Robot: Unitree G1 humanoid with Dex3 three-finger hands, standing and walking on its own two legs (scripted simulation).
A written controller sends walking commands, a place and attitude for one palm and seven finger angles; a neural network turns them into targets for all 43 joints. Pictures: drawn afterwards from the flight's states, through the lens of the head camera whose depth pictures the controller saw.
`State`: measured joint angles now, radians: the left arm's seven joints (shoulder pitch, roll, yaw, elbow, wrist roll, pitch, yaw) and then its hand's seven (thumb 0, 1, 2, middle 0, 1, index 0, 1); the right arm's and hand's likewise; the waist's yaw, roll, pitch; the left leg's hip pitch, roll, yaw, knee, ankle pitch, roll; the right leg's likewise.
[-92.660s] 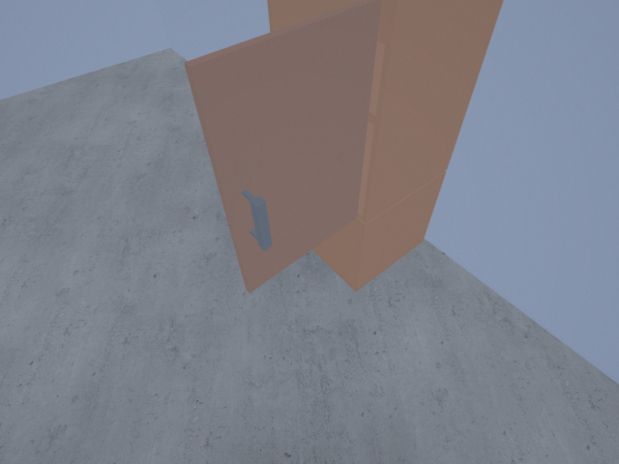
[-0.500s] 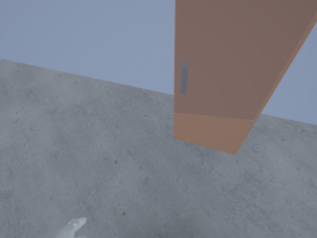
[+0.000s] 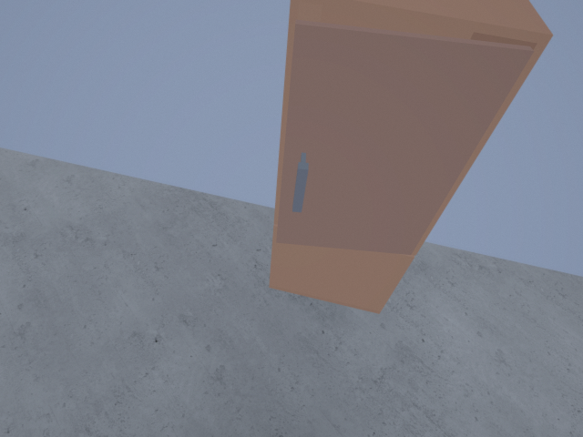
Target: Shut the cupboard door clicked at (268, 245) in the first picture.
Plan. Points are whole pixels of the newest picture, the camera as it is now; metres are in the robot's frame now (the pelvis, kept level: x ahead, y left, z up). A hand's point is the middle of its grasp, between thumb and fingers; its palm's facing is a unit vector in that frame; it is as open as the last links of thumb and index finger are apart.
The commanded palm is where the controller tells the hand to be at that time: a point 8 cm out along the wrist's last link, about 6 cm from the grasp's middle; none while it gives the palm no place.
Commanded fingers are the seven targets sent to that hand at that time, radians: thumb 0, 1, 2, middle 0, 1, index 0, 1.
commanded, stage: take the last steps up to it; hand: left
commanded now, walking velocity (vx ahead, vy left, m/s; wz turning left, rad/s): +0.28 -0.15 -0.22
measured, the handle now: (300, 182) +0.64 +0.01 -0.08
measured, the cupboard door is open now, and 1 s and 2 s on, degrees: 9 9 9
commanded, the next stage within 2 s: come to a stop and stand still in 0.46 s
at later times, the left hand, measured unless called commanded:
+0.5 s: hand (259, 375) +0.25 +0.06 -0.17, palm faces -0.13 -0.97 -0.20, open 7.4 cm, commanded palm none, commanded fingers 0.00 0.90 0.90 -0.20 -0.30 -0.20 -0.30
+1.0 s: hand (260, 377) +0.25 +0.05 -0.17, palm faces -0.01 -0.96 -0.29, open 7.3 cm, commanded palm none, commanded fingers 0.00 0.90 0.90 -0.20 -0.30 -0.20 -0.30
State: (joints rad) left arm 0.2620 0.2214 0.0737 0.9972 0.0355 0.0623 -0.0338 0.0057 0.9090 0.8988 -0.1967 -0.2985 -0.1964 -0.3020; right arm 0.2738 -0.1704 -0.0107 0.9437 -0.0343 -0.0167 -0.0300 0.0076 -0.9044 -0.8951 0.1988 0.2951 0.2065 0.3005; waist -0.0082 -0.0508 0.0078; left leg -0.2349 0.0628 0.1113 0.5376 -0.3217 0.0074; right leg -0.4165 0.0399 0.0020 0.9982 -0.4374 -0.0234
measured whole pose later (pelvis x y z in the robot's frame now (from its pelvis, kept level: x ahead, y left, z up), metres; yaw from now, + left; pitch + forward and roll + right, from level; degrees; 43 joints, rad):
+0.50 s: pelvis +0.14 -0.11 +0.00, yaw -5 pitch +1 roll +0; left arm 0.13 0.16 0.03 1.00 0.02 -0.03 -0.01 0.00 0.91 0.90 -0.19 -0.30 -0.20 -0.30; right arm 0.30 -0.21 -0.05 1.06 -0.01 0.02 -0.02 0.01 -0.91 -0.90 0.20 0.29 0.20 0.30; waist -0.05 0.04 0.10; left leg -0.41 0.11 0.06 1.16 -0.45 -0.02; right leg -0.31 0.00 -0.12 0.52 -0.24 -0.05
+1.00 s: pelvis +0.19 -0.15 +0.00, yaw -5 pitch +0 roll +0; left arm 0.19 0.18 0.05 0.99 0.01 0.05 0.05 0.00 0.92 0.90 -0.20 -0.30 -0.20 -0.30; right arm 0.08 -0.18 -0.03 0.96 -0.02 0.05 -0.04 0.01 -0.90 -0.90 0.20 0.30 0.21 0.30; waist 0.04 0.04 0.14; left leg -0.32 0.02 0.09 0.51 -0.20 0.04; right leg -0.33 0.00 0.02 0.83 -0.51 0.00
